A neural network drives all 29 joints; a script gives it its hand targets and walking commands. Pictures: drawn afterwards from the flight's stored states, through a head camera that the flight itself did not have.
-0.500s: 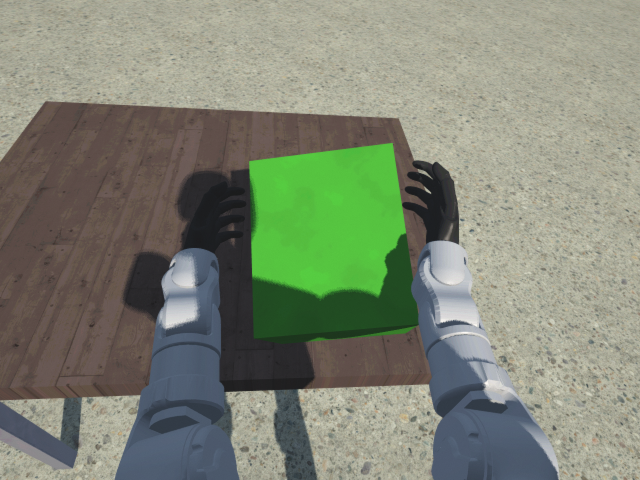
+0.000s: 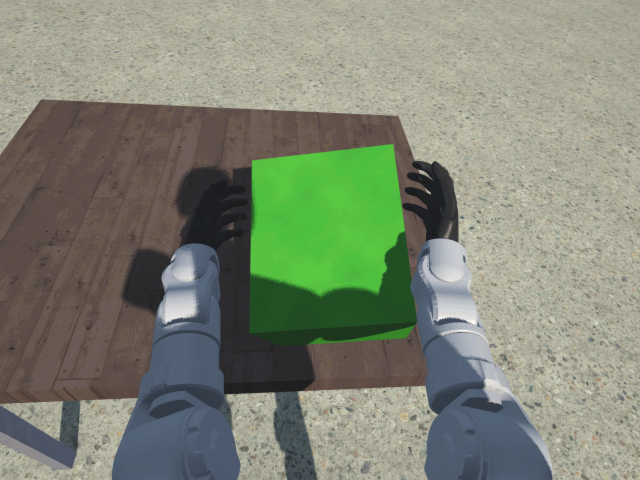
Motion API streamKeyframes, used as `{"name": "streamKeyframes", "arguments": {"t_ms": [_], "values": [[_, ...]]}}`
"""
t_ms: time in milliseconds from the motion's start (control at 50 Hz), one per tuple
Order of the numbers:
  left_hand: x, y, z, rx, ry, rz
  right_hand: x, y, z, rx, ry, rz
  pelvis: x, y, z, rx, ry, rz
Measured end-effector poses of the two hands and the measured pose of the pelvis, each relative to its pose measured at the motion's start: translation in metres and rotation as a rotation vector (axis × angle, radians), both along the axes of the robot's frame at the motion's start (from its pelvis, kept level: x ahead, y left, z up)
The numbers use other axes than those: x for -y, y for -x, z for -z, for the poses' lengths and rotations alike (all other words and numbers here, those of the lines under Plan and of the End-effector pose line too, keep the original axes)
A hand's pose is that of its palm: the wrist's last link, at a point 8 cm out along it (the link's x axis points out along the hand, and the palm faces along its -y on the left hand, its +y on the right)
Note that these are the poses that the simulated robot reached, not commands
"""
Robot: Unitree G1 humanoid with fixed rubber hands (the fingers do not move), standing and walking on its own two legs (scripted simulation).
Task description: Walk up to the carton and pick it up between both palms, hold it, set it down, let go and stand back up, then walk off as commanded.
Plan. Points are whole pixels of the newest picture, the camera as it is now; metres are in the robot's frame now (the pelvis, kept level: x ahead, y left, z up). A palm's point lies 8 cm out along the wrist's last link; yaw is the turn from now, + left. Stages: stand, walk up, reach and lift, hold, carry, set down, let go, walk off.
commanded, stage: set down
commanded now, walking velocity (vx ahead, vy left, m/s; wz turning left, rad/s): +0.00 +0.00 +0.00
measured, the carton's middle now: (332, 253) +0.45 -0.04 +0.01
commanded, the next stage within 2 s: none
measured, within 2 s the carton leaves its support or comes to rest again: neither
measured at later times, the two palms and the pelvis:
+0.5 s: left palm (213, 237) +0.42 +0.13 +0.07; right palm (437, 226) +0.41 -0.16 +0.12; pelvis +0.01 +0.00 +0.00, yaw +0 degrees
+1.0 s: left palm (228, 241) +0.44 +0.11 +0.05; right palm (439, 232) +0.42 -0.17 +0.10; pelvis +0.02 +0.01 +0.00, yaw -2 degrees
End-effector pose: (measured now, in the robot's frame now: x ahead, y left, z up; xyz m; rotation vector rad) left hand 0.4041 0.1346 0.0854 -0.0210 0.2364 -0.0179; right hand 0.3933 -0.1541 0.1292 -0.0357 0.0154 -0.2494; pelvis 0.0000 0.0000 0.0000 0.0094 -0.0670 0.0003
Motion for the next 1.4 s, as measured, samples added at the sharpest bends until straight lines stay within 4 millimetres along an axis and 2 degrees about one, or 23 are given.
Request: {"name": "streamKeyframes", "arguments": {"t_ms": [500,840,1060,1180,1220,1320,1400], "values": [[0.006,-0.020,0.013,-0.002,0.017,0.007,0.006,-0.017,0.013,-0.038,0.027,0.019,-0.001,-0.011,0.000,-0.042,0.000,0.008],[0.029,-0.035,0.035,-0.002,0.068,0.013,0.028,-0.025,0.039,-0.087,0.043,0.075,0.001,-0.017,0.000,-0.132,-0.004,0.031],[0.019,-0.032,0.038,0.004,0.094,-0.020,0.015,-0.025,0.029,-0.075,0.064,0.063,-0.013,-0.021,-0.002,-0.169,0.010,0.061],[0.020,-0.031,0.036,-0.004,0.079,-0.019,0.015,-0.020,0.029,-0.080,0.055,0.066,-0.015,-0.017,-0.001,-0.168,0.008,0.081],[0.019,-0.029,0.039,-0.025,0.071,-0.021,0.016,-0.017,0.036,-0.108,0.047,0.059,-0.014,-0.016,-0.001,-0.167,0.007,0.084],[0.012,-0.019,0.063,-0.103,0.048,-0.025,0.015,-0.001,0.072,-0.225,0.018,0.031,-0.010,-0.015,0.000,-0.168,-0.002,0.087],[0.014,-0.019,0.065,-0.085,0.032,-0.015,0.017,0.005,0.082,-0.216,0.004,0.035,-0.007,-0.013,0.000,-0.178,-0.006,0.087]]}}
